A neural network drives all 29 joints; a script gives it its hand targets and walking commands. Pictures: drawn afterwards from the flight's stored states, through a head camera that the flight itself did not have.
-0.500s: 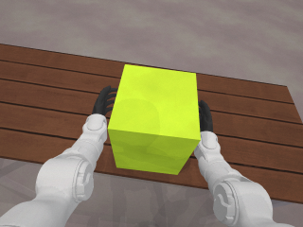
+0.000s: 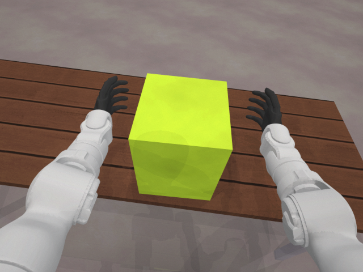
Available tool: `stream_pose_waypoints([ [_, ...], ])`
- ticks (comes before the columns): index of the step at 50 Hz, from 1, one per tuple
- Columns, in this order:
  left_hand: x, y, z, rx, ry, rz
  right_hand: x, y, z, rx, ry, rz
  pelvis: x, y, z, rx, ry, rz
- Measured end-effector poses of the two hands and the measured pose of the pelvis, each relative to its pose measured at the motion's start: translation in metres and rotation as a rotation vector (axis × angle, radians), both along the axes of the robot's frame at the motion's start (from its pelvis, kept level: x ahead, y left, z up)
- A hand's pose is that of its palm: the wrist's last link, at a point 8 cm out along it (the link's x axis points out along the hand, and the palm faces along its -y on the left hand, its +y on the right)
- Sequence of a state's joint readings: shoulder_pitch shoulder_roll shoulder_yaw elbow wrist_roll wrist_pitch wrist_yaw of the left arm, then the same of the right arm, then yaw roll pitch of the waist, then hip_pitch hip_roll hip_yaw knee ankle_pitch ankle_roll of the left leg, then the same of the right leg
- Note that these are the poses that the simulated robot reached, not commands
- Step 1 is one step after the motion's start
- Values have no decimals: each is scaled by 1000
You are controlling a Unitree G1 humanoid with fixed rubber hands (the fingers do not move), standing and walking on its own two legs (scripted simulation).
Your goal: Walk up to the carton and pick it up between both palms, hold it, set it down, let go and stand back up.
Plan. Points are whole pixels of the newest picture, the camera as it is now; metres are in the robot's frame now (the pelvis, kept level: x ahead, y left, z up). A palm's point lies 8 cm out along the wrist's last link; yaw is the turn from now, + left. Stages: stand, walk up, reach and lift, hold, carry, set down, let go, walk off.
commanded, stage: set down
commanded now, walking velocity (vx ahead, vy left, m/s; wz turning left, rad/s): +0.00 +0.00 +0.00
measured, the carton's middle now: (180, 140) +0.45 -0.01 +0.01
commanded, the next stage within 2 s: none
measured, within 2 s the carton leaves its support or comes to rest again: neither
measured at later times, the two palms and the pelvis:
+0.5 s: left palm (93, 77) +0.47 +0.18 +0.19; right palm (271, 95) +0.44 -0.18 +0.18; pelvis +0.01 -0.01 +0.02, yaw +0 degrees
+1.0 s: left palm (87, 128) +0.40 +0.19 +0.12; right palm (267, 142) +0.37 -0.18 +0.11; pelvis +0.01 -0.01 +0.03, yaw +0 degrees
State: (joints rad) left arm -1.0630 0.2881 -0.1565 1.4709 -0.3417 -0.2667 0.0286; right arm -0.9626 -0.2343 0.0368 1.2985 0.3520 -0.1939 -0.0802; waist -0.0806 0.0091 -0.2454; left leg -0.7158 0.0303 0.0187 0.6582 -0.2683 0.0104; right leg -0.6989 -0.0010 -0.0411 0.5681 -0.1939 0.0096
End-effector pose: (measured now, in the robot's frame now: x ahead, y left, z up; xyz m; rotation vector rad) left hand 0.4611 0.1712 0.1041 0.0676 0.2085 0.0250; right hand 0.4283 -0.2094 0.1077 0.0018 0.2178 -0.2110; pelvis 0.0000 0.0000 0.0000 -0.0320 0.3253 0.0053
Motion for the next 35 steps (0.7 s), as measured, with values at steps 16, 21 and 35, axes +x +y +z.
stream_pose_waypoints([
  [16,7,-1,58,-33,46,28,8,17,57,11,30,-12,0,-15,17,23,-119,1],
  [21,9,4,67,-37,42,21,11,24,65,19,32,-12,5,-15,21,15,-144,2],
  [35,-11,7,81,-3,46,-33,-13,14,64,24,34,-35,15,-7,28,11,-333,-5],
])
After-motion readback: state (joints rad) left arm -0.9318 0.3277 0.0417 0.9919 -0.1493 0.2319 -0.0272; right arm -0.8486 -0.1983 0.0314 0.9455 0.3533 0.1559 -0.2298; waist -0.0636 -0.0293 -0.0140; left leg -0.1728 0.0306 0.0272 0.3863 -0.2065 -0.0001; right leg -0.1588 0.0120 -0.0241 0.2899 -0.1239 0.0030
